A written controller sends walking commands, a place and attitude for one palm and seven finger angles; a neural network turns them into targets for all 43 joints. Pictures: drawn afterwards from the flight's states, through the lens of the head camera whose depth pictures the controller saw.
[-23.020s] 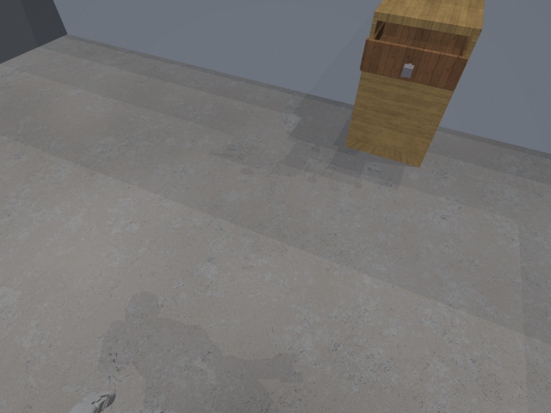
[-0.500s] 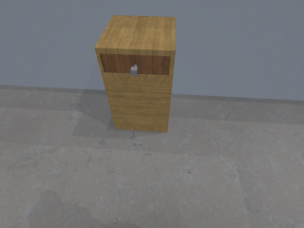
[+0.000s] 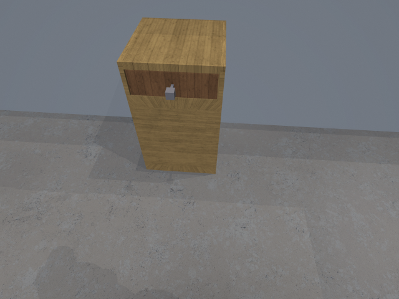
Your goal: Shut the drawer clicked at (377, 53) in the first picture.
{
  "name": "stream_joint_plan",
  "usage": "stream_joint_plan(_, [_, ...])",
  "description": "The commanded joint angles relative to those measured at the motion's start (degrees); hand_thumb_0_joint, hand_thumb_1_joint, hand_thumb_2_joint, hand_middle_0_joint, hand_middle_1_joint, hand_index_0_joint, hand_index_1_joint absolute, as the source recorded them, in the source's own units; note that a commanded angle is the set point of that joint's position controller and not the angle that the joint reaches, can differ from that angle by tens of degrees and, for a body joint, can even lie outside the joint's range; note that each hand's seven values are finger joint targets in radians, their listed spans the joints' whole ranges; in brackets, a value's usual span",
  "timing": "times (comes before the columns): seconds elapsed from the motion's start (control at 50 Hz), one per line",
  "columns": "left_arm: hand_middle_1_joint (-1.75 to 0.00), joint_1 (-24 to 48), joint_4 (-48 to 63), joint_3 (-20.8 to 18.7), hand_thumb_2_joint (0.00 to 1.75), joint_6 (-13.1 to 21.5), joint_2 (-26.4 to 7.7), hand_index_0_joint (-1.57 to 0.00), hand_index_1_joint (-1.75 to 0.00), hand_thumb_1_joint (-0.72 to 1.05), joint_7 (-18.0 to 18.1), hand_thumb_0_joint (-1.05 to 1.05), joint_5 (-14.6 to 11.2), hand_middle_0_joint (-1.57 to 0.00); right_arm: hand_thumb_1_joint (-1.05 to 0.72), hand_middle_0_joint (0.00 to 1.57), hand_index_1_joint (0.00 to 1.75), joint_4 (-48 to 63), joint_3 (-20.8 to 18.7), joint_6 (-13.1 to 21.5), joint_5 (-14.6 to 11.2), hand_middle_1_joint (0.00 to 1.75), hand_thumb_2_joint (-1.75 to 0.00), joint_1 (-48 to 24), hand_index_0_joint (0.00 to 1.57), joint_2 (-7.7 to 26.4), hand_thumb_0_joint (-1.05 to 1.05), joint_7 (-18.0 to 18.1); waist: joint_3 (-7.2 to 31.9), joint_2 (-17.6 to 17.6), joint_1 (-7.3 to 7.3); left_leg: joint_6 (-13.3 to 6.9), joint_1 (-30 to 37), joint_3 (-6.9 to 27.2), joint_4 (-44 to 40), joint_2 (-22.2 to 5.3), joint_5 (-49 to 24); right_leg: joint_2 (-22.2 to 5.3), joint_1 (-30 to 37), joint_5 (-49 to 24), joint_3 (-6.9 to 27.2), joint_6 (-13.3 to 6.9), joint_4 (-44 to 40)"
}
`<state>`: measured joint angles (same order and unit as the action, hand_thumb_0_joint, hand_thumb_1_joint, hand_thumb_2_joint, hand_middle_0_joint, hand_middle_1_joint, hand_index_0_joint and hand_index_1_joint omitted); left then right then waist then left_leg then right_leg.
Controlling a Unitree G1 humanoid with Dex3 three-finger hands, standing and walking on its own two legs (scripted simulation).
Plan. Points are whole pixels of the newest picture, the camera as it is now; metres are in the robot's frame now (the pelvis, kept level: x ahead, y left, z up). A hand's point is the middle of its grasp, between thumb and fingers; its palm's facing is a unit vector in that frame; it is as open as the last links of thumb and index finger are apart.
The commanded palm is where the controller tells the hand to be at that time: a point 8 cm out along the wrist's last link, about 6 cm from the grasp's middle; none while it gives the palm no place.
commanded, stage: look to check the result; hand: left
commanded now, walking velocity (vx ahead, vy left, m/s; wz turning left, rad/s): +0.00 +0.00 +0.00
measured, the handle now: (171, 90) +0.90 +0.17 -0.13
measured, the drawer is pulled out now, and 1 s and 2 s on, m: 0.00 0.00 0.00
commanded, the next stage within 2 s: stand and wait in 0.40 s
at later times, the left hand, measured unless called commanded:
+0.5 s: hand out of the picture +0.00 +0.15 -0.18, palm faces +0.05 -0.98 -0.17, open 7.3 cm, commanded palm none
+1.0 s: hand out of the picture +0.01 +0.17 -0.17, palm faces +0.04 -0.98 -0.20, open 7.3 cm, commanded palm none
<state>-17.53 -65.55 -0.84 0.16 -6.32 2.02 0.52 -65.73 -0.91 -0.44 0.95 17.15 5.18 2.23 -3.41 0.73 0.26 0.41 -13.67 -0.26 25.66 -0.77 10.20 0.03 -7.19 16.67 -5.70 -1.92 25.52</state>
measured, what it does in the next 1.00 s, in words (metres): stands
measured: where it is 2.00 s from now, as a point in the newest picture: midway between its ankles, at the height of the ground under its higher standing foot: outside the picture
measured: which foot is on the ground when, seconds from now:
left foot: down 0.00-1.00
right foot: down 0.00-1.00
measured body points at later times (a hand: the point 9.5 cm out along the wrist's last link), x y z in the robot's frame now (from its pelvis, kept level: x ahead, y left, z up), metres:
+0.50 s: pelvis +0.01 -0.01 +0.00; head +0.03 -0.01 +0.45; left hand +0.00 +0.21 -0.16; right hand +0.00 -0.22 -0.16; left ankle +0.04 +0.12 -0.74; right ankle -0.03 -0.09 -0.74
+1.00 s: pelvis +0.02 -0.01 +0.00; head +0.03 -0.01 +0.45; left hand +0.01 +0.22 -0.16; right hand +0.01 -0.23 -0.16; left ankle +0.04 +0.12 -0.74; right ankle -0.03 -0.09 -0.74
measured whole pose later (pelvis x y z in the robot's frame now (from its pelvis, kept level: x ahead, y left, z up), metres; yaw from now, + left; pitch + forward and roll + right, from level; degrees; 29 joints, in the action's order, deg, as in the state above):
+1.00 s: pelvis +0.02 -0.01 +0.00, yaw +0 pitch -2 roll +0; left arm -15.5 -65.0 -1.3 0.6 -8.4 1.7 0.6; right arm -65.7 -1.0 0.0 0.9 14.5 8.3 2.4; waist -3.5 0.5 0.1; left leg 1.0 -11.0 -0.4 24.0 -1.3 10.9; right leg 0.7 -4.1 16.7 -5.5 -2.4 22.8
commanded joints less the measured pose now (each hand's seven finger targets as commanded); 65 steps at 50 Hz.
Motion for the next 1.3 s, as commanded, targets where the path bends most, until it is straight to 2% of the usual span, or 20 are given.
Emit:
stream_joint_plan(0.0, [-0.3,-4.9,0.6,-0.94,0.9,0.49,-5.42,-0.2,-0.3,0.9,0.55,0.0,-0.1,-0.2,-0.9,0.2,0.3,0.55,-0.59,0.53,-0.05,0.3,-0.9,4.79,0.2,4.49,0.0,0.36,-2.32,0.06,0.02,-2.29,2.09,3.14,-2.96,-4.05,-6.32,-6.18,-4.88,-4.12,5.39,-1.2,-7.42])
stream_joint_plan(0.06, [-0.3,-5.52,0.48,-0.96,0.9,0.68,-5.54,-0.2,-0.3,0.9,0.61,0.0,-0.05,-0.2,-0.9,0.2,0.3,0.68,-0.73,0.59,-0.18,0.3,-0.9,4.46,0.2,4.99,0.0,0.44,-1.36,-1.15,-0.03,-2.35,3.09,3.1,-2.54,-4.16,-7.46,-6.14,-4.44,-6.13,5.67,-1.12,-7.38])
stream_joint_plan(0.12, [-0.3,-5.55,0.32,-0.86,0.9,0.65,-5.32,-0.2,-0.3,0.9,0.6,0.0,-0.13,-0.2,-0.9,0.2,0.3,0.46,-0.62,0.59,-0.12,0.3,-0.9,4.16,0.2,4.96,0.0,0.49,-1.99,-0.08,-0.03,-2.24,3.08,2.81,-2.75,-4.16,-7.02,-6.26,-4.39,-6.27,5.7,-1.09,-7.65])
stream_joint_plan(0.2, [-0.3,-5.46,0.27,-0.96,0.9,0.73,-5.58,-0.2,-0.3,0.9,0.6,0.0,-0.07,-0.2,-0.9,0.2,0.3,0.48,-0.62,0.74,-0.17,0.3,-0.9,4.06,0.2,5.2,0.0,0.54,-1.6,-0.45,0.01,-2.32,3.56,2.87,-2.91,-4.36,-8.3,-6.14,-3.56,-8.09,5.48,-0.98,-7.43])
stream_joint_plan(0.3, [-0.3,-5.41,0.27,-0.96,0.9,0.71,-5.71,-0.2,-0.3,0.9,0.54,0.0,-0.1,-0.2,-0.9,0.2,0.3,0.46,-0.53,0.69,-0.1,0.3,-0.9,3.41,0.2,5.59,0.0,0.53,-2.88,-0.47,-0.17,-2.19,3.02,2.84,-3.2,-4.31,-7.21,-6.07,-3.89,-6.93,5.69,-1.02,-7.99])
stream_joint_plan(0.46, [-0.3,-4.49,0.88,-1.24,0.9,0.83,-6.62,-0.2,-0.3,0.9,0.5,0.0,-0.02,-0.2,-0.9,0.2,0.3,0.83,-0.75,0.81,-0.15,0.3,-0.9,3.09,0.2,6.76,0.0,0.54,-2.15,-0.79,-0.15,-2.13,3.37,2.99,-3.19,-4.36,-8.07,-6.06,-2.86,-8.42,5.67,-0.98,-7.96])
stream_joint_plan(0.54, [-0.3,-3.67,1.02,-1.3,0.9,0.79,-6.92,-0.2,-0.3,0.9,0.43,0.0,-0.13,-0.2,-0.9,0.2,0.3,0.62,-0.64,0.92,-0.09,0.3,-0.9,2.86,0.2,6.9,0.0,0.57,-1.72,0.4,-0.13,-2.15,3.52,3.03,-3.48,-4.51,-8.49,-6.19,-2.15,-8.87,5.62,-1.04,-7.87])
stream_joint_plan(0.62, [-0.3,-3.51,1.14,-1.4,0.9,0.93,-7.51,-0.2,-0.3,0.9,0.44,0.0,-0.14,-0.2,-0.9,0.2,0.3,0.8,-0.76,0.95,-0.13,0.3,-0.9,2.62,0.2,7.27,0.0,0.55,-0.92,-1.41,-0.15,-2.16,3.99,2.95,-3.33,-4.53,-9.05,-6.38,-1.5,-10.82,5.7,-0.94,-7.92])
stream_joint_plan(0.66, [-0.3,-3.2,1.41,-1.55,0.9,0.97,-7.8,-0.2,-0.3,0.9,0.49,0.0,-0.03,-0.2,-0.9,0.2,0.3,0.92,-0.85,0.95,-0.12,0.3,-0.9,2.56,0.2,7.8,0.0,0.56,-1.04,-1.02,-0.13,-2.09,3.85,2.94,-3.1,-4.55,-9.86,-6.29,-1.27,-11.76,5.48,-0.95,-7.66])
stream_joint_plan(0.94, [-0.3,-2.0,1.53,-1.59,0.9,0.91,-8.66,-0.2,-0.3,0.9,0.24,0.0,-0.12,-0.2,-0.9,0.2,0.3,0.98,-0.84,1.0,-0.04,0.3,-0.9,1.03,0.2,8.98,0.0,0.51,-1.55,0.31,-0.12,-2.07,4.49,3.24,-3.97,-4.73,-8.79,-6.38,-1.72,-9.35,5.78,-1.05,-8.54])
stream_joint_plan(1.0, [-0.3,-1.58,1.54,-1.55,0.9,0.88,-9.06,-0.2,-0.3,0.9,0.2,0.0,-0.06,-0.2,-0.9,0.2,0.3,1.02,-0.85,0.91,-0.09,0.3,-0.9,0.9,0.2,9.1,0.0,0.42,-2.28,-0.47,-0.05,-2.06,4.21,3.45,-4.38,-4.76,-7.8,-6.41,-2.16,-7.8,5.78,-1.04,-9.11])
stream_joint_plan(1.08, [-0.3,-1.62,1.69,-1.7,0.9,1.07,-9.47,-0.2,-0.3,0.9,0.16,0.0,-0.07,-0.2,-0.9,0.2,0.3,1.18,-0.9,1.12,-0.07,0.3,-0.9,0.53,0.2,9.7,0.0,0.44,-0.07,-0.23,-0.09,-2.08,5.24,3.43,-4.0,-4.85,-9.37,-6.52,-1.0,-10.05,5.83,-1.05,-8.67])
stream_joint_plan(1.2, [-0.3,-1.07,1.63,-1.62,0.9,1.11,-10.15,-0.2,-0.3,0.9,0.14,0.0,-0.07,-0.2,-0.9,0.2,0.3,1.22,-0.9,1.04,-0.14,0.3,-0.9,-0.05,0.2,10.28,0.0,0.38,-1.07,-1.3,-0.04,-2.03,5.1,3.35,-4.36,-4.93,-8.98,-6.67,-1.34,-10.6,5.85,-0.91,-9.1])
stream_joint_plan(1.28, [-0.3,-0.85,1.56,-1.61,0.9,1.15,-10.51,-0.2,-0.3,0.9,0.11,0.0,-0.04,-0.2,-0.9,0.2,0.3,1.27,-0.95,1.09,-0.12,0.3,-0.9,-0.56,0.2,10.51,0.0,0.36,-0.59,-0.47,-0.1,-2.0,5.63,3.2,-4.41,-5.06,-9.66,-6.65,-1.3,-11.6,5.92,-0.91,-8.88])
